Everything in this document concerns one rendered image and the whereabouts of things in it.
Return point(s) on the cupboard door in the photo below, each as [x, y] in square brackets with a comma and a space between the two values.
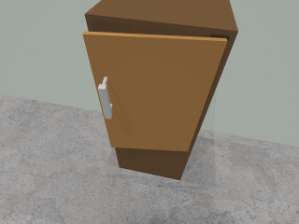
[157, 85]

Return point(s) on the handle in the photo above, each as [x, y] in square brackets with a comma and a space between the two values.
[104, 98]

